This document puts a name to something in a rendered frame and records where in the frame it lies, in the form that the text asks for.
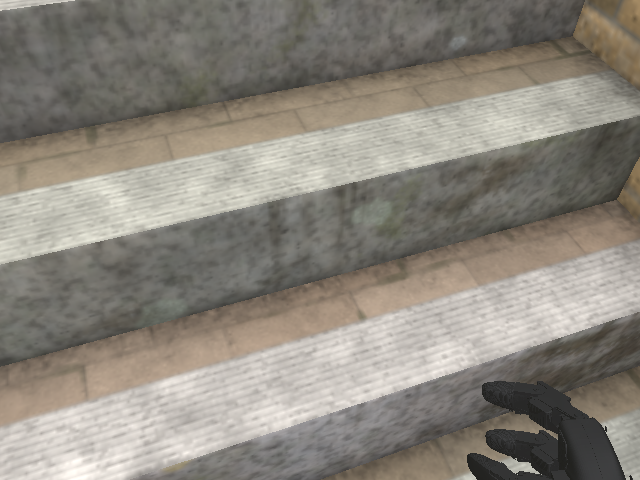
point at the right robot hand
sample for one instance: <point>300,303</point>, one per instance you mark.
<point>583,450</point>

